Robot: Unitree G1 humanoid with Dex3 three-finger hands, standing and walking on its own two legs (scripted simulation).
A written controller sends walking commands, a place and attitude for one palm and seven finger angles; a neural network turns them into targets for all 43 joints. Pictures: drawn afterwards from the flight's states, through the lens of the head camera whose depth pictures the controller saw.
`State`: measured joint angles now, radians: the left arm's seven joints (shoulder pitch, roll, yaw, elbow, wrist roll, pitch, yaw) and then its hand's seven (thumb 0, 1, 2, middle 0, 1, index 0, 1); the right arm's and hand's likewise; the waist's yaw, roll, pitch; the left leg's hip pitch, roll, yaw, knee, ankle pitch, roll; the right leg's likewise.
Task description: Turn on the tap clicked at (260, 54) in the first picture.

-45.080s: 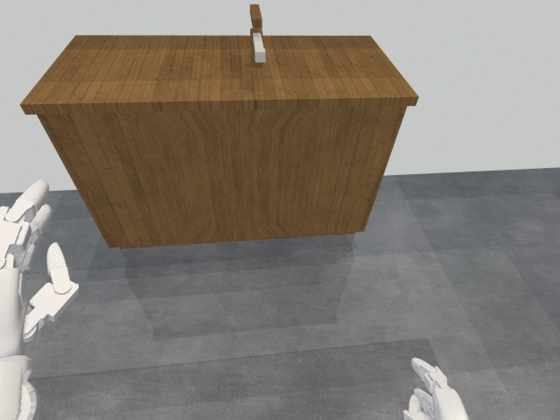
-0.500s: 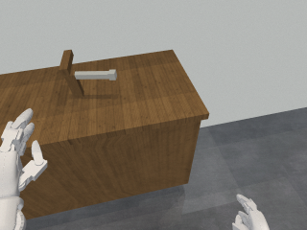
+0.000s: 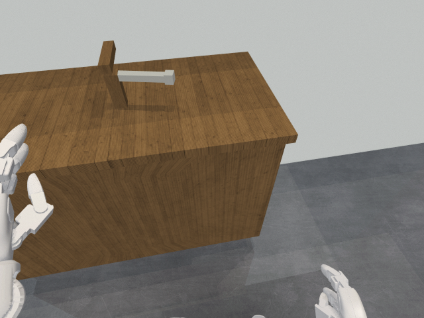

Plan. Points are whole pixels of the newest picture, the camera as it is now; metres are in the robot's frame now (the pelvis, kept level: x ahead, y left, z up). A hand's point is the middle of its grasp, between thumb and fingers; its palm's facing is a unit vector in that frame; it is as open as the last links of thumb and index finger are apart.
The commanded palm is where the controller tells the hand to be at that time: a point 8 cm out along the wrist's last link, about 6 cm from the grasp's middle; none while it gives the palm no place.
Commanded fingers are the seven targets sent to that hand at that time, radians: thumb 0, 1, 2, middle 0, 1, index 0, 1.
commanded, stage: step back with the hand held close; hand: left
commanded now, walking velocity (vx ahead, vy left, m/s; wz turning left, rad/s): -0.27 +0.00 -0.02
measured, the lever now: (169, 77) +0.67 +0.17 +0.11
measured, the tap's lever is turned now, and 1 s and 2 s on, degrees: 76 76 76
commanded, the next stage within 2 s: stop stepping back and stand still in 0.70 s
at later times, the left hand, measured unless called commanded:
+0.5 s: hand (21, 265) +0.14 +0.23 +0.18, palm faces +0.52 -0.77 -0.37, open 7.4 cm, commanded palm +0.10 +0.25 +0.20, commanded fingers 0.00 0.90 0.90 -0.20 -0.30 -0.20 -0.30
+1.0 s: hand out of the picture +0.04 +0.18 +0.17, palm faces +0.31 -0.84 -0.45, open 7.4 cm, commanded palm -0.01 +0.22 +0.20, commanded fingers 0.00 0.90 0.90 -0.20 -0.30 -0.20 -0.30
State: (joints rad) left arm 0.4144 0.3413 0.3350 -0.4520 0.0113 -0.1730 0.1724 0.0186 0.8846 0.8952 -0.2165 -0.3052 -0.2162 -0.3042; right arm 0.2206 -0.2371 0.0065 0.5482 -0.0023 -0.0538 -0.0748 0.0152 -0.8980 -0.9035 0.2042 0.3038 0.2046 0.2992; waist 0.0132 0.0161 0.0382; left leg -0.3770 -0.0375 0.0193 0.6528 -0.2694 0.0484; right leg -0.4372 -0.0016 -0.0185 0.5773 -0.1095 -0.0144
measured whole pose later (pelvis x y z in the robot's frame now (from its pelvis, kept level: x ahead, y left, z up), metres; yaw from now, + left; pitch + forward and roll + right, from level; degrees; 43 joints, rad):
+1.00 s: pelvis -0.19 -0.05 +0.02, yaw -4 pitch +1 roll +2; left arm 0.57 0.41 0.35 -0.56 -0.05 -0.11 0.17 0.02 0.89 0.90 -0.22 -0.31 -0.22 -0.30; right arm 0.21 -0.21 -0.01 0.54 0.00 -0.07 -0.07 0.01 -0.90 -0.90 0.20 0.30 0.20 0.30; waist -0.01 -0.05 0.01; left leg -0.25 -0.01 0.09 0.48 -0.25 0.01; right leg -0.31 0.01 0.00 0.56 -0.28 0.00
